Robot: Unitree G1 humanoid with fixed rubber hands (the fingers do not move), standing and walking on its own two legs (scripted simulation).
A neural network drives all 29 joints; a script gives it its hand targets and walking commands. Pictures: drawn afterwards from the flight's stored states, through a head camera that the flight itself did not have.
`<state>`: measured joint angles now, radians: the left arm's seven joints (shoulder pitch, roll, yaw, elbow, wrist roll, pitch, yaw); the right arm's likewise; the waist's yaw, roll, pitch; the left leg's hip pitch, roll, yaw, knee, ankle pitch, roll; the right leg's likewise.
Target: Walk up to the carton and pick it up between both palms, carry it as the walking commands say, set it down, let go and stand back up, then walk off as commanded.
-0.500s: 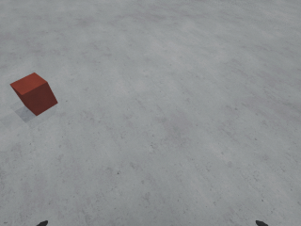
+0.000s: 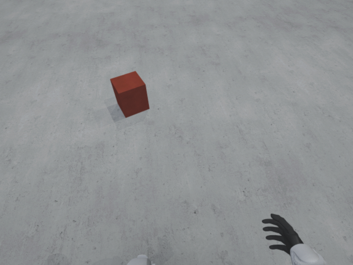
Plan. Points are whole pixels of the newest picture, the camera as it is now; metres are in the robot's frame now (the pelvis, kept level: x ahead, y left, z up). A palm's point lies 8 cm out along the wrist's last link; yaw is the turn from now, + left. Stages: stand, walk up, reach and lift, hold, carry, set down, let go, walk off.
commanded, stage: walk up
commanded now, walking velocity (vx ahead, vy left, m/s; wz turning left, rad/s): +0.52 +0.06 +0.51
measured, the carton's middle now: (130, 94) +1.39 +0.46 -0.64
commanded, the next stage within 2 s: none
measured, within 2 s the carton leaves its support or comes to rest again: neither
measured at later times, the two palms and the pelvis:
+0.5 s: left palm (80, 179) +0.36 +0.31 -0.09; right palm (269, 223) +0.27 -0.23 -0.15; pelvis +0.25 +0.04 -0.01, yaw +12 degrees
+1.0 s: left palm (53, 188) +0.36 +0.42 -0.14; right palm (191, 115) +0.65 -0.01 -0.11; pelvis +0.46 +0.19 +0.00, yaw +15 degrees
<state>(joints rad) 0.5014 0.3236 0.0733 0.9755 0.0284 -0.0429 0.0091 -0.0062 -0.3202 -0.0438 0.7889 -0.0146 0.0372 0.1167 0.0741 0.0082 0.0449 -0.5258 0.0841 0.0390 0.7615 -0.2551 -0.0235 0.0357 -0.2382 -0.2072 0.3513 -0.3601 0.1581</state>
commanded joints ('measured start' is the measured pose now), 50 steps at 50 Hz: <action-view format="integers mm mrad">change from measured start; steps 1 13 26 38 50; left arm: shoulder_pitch -89 -271 -100 -55 -110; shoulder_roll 163 -4 197 67 -33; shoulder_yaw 26 -18 32 20 -10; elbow -88 -180 -112 -51 -58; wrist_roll -9 7 13 4 -12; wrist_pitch -11 2 -6 -35 -21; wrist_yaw -18 -44 6 1 -24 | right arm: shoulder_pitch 72 263 307 43 331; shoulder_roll -37 -89 -41 55 -102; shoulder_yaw -10 -32 -28 21 -48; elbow -4 95 130 41 151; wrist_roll -11 -7 -31 -10 -6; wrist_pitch -29 -105 -68 -26 -113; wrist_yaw -18 -97 -78 -16 -96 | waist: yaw -94 -83 -24 -37 -103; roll -227 122 -83 -212 57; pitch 14 5 -40 82 -77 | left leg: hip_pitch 278 271 -165 -35 533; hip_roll -71 163 0 19 311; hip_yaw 164 -252 -178 15 -413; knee -126 -574 496 -7 -526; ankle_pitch -21 41 -123 160 20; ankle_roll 34 200 39 -22 130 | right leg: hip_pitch -238 -551 -68 -195 -725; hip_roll -65 87 -290 -69 53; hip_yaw -34 163 742 117 238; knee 27 531 -198 -172 908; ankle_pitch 231 60 -285 323 26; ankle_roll -192 -88 -267 -201 -169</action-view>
